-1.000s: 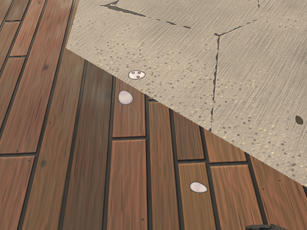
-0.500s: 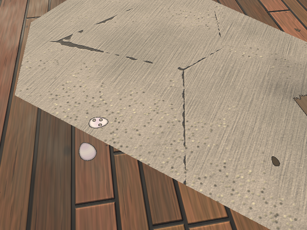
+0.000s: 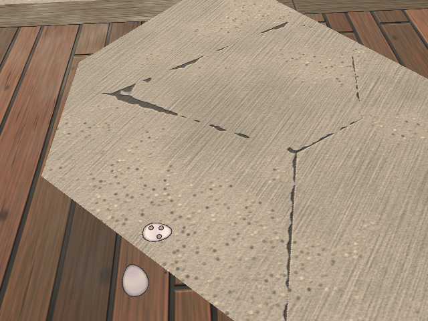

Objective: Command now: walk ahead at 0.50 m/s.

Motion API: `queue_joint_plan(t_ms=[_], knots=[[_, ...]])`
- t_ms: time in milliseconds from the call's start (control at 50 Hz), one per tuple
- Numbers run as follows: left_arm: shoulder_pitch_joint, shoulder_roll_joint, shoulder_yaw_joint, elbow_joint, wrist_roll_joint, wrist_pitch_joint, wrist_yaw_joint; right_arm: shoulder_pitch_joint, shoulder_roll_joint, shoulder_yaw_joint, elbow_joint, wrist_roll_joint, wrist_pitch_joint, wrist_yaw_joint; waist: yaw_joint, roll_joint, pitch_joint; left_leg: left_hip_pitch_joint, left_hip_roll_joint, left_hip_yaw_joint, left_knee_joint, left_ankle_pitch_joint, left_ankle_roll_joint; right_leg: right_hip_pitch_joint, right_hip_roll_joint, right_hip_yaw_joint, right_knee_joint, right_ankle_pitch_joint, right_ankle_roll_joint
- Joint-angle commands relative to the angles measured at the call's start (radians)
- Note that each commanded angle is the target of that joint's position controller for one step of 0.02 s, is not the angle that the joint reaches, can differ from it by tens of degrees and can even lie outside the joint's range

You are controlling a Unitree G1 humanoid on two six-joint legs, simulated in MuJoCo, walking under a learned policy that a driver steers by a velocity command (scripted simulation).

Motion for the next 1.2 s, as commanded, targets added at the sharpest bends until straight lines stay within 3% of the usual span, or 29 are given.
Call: queue_joint_plan(t_ms=[20,80,120,160,180,200,220,240,260,280,320,340,420,540,640,700,720,740,760,780,800,820,840,880,900,940,1000,1140,1200], knots=[[0.056,0.124,0.016,-0.024,0.002,-0.013,0.008,-0.111,-0.029,0.004,-0.076,0.006,-0.010,0.000,0.005,-0.101,0.069,0.009,-0.035,0.046,-0.109,0.055,0.003,-0.034,-0.269,0.137,-0.075,0.379,-0.097],[0.092,0.131,0.018,-0.004,0.013,-0.006,0.018,-0.173,-0.043,0.002,-0.105,0.005,-0.017,-0.002,0.016,-0.101,0.084,-0.011,-0.048,0.045,-0.172,-0.003,0.028,0.076,-0.310,0.144,-0.035,0.444,-0.109],[0.080,0.141,0.021,0.002,0.018,-0.002,0.025,-0.164,-0.052,-0.003,-0.110,0.005,-0.026,-0.004,-0.003,-0.101,0.078,0.035,-0.068,0.052,-0.216,-0.077,0.055,0.120,-0.327,0.136,0.022,0.556,-0.101],[0.046,0.157,0.026,0.002,0.018,0.000,0.027,-0.024,-0.070,-0.017,-0.068,0.004,-0.038,-0.016,-0.068,-0.109,0.006,0.243,-0.129,0.080,-0.273,-0.138,0.091,0.108,-0.311,0.105,0.192,0.807,-0.076],[0.029,0.155,0.025,-0.001,0.013,0.003,0.025,0.145,-0.090,-0.031,-0.009,-0.003,-0.047,-0.025,-0.137,-0.080,-0.080,0.452,-0.149,0.088,-0.332,-0.096,0.117,0.048,-0.272,0.069,0.378,0.810,-0.055],[0.017,0.132,0.015,-0.029,0.003,0.001,0.021,0.329,-0.161,-0.054,0.034,-0.027,-0.056,-0.037,-0.200,-0.018,-0.198,0.726,0.020,-0.095,-0.338,-0.157,0.171,-0.156,-0.230,0.041,0.647,0.538,-0.035],[0.132,0.029,-0.004,-0.047,-0.038,0.002,0.009,0.409,-0.263,-0.080,0.043,-0.038,-0.052,-0.036,-0.160,0.209,-0.331,1.009,0.323,-0.592,-0.429,-0.222,0.325,-0.528,-0.039,-0.020,1.051,-0.173,0.016],[0.066,0.134,0.025,-0.039,-0.007,0.004,0.012,0.336,-0.213,-0.073,0.037,0.005,-0.035,-0.028,-0.149,0.071,-0.289,0.930,0.294,-0.678,-0.517,-0.272,0.314,-0.630,-0.052,0.120,1.142,-0.280,0.000],[-0.027,0.134,0.030,-0.073,-0.002,0.002,0.009,0.218,-0.165,-0.058,0.019,0.015,-0.036,-0.025,-0.104,0.038,-0.130,0.784,0.258,-0.504,-0.534,-0.262,0.279,-0.670,-0.108,0.129,1.125,-0.188,-0.006],[-0.077,0.118,0.028,-0.083,0.000,-0.002,0.005,0.162,-0.106,-0.043,0.013,0.012,-0.044,-0.020,-0.081,-0.009,-0.063,0.659,0.215,-0.403,-0.572,-0.166,0.249,-0.638,-0.140,0.128,1.069,-0.121,-0.005],[-0.067,0.081,0.027,-0.078,0.023,0.022,-0.003,0.151,-0.043,-0.023,0.039,0.014,-0.057,-0.026,-0.021,0.010,-0.011,0.512,0.131,-0.252,-0.613,-0.049,0.185,-0.539,-0.179,0.123,0.969,-0.079,0.012],[-0.056,0.063,0.026,-0.072,0.028,0.034,-0.009,0.177,-0.038,-0.020,0.053,0.013,-0.064,-0.028,-0.012,0.015,-0.014,0.491,0.117,-0.220,-0.622,-0.004,0.179,-0.511,-0.177,0.114,0.949,-0.072,0.021],[-0.172,0.065,0.028,-0.117,0.030,0.058,-0.021,0.264,-0.084,-0.026,0.088,0.017,-0.078,-0.031,-0.009,0.014,0.026,0.488,0.093,-0.148,-0.670,0.053,0.185,-0.602,-0.199,0.078,0.847,0.025,0.053],[-0.415,0.060,0.015,-0.197,0.013,0.056,-0.025,0.371,-0.079,-0.015,0.115,0.015,-0.074,-0.033,-0.068,0.020,0.064,0.567,0.067,-0.085,-0.682,0.152,0.162,-0.650,-0.187,0.031,0.555,0.191,0.073],[-0.530,0.072,0.012,-0.241,0.011,0.047,-0.022,0.444,-0.085,-0.015,0.147,0.003,-0.067,-0.044,-0.100,0.031,0.082,0.718,0.106,-0.075,-0.629,0.261,0.171,-0.658,-0.156,0.011,0.425,0.161,0.041],[-0.491,0.087,0.020,-0.242,0.011,0.033,-0.016,0.416,-0.103,-0.021,0.151,-0.002,-0.063,-0.052,-0.062,0.037,0.064,0.760,0.124,-0.054,-0.528,0.477,0.153,-0.551,-0.116,-0.006,0.358,0.057,-0.003],[-0.412,0.098,0.028,-0.218,0.011,0.027,-0.010,0.400,-0.112,-0.024,0.151,-0.002,-0.062,-0.053,-0.027,0.042,0.025,0.753,0.116,-0.040,-0.436,0.611,0.140,-0.440,-0.082,-0.021,0.334,0.027,-0.022],[-0.259,0.112,0.040,-0.166,0.016,0.018,-0.003,0.380,-0.116,-0.025,0.150,0.003,-0.058,-0.051,0.040,0.018,-0.049,0.717,0.083,-0.008,-0.266,0.658,0.121,-0.258,-0.050,-0.039,0.267,0.064,-0.045],[-0.077,0.166,0.061,-0.112,0.036,0.008,0.008,0.370,-0.099,-0.017,0.133,0.011,-0.060,-0.048,0.103,-0.018,-0.156,0.546,0.043,0.016,-0.036,0.472,0.101,0.009,-0.144,0.066,0.262,0.054,-0.087],[0.058,0.284,0.091,-0.101,0.058,0.006,0.014,0.452,-0.004,0.003,0.097,0.052,-0.061,-0.036,0.096,-0.220,-0.316,0.197,-0.103,0.087,0.368,-0.058,0.047,0.331,-0.462,0.521,0.213,-0.043,-0.213],[0.008,0.265,0.090,-0.100,0.022,0.025,0.004,0.441,-0.068,-0.019,0.110,0.033,-0.060,-0.035,0.077,-0.192,-0.332,0.057,-0.174,-0.032,0.529,-0.474,0.057,0.303,-0.516,0.766,0.074,-0.068,-0.253],[-0.119,0.219,0.077,-0.117,0.002,0.029,0.000,0.345,-0.089,-0.029,0.083,0.018,-0.055,-0.035,0.026,-0.119,-0.157,-0.010,-0.100,-0.070,0.547,-0.388,0.067,0.152,-0.470,0.597,0.061,-0.128,-0.217],[-0.195,0.150,0.058,-0.131,0.000,0.023,-0.005,0.284,-0.076,-0.026,0.067,0.014,-0.060,-0.029,0.005,-0.072,-0.065,0.005,-0.064,-0.070,0.490,-0.307,0.067,0.008,-0.428,0.483,0.018,-0.085,-0.186],[-0.223,0.081,0.036,-0.111,-0.001,0.010,0.000,0.284,-0.040,-0.025,0.069,-0.006,-0.041,-0.022,-0.057,-0.087,0.008,0.102,-0.016,-0.063,0.374,-0.247,0.053,-0.161,-0.336,0.318,-0.035,0.036,-0.114],[-0.202,0.072,0.031,-0.098,0.001,0.003,0.003,0.304,-0.020,-0.022,0.078,-0.013,-0.028,-0.016,-0.070,-0.095,0.004,0.137,-0.015,-0.055,0.353,-0.235,0.043,-0.187,-0.316,0.275,-0.044,0.083,-0.106],[-0.144,0.099,0.035,-0.073,0.001,-0.010,0.006,0.279,-0.017,-0.024,0.065,-0.015,-0.013,-0.008,-0.080,-0.089,0.006,0.118,-0.012,-0.034,0.322,-0.202,0.027,-0.189,-0.301,0.229,-0.057,0.182,-0.116],[-0.089,0.121,0.035,-0.058,0.001,-0.013,0.006,0.144,-0.031,-0.025,0.016,-0.012,-0.002,-0.003,-0.063,-0.086,0.043,0.013,0.012,-0.013,0.214,-0.102,0.000,-0.161,-0.289,0.191,-0.094,0.199,-0.121],[0.037,0.121,0.026,-0.023,0.003,-0.012,0.011,-0.104,-0.021,-0.008,-0.067,0.005,-0.008,-0.001,0.005,-0.097,0.067,0.002,-0.025,0.043,-0.112,0.043,-0.006,-0.026,-0.277,0.126,-0.081,0.345,-0.105],[0.051,0.111,0.020,-0.004,0.012,-0.004,0.021,-0.114,-0.013,-0.003,-0.071,0.003,-0.021,-0.010,0.002,-0.100,0.072,0.066,-0.065,0.064,-0.197,0.010,0.020,0.032,-0.282,0.084,0.024,0.637,-0.088]])
Keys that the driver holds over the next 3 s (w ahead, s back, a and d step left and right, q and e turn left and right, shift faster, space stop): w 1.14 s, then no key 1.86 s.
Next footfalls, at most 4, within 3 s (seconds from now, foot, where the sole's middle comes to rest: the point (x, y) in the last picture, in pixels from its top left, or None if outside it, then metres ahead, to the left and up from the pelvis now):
0.20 left None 0.27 0.11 -0.78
0.76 right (258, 297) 0.57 -0.07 -0.78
1.30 left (207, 218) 0.86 0.11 -0.78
1.68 right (263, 232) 0.81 -0.09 -0.78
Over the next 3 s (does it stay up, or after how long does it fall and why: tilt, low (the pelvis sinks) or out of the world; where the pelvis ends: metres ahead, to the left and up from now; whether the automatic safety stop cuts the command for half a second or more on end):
stays up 0.80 0.02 0.00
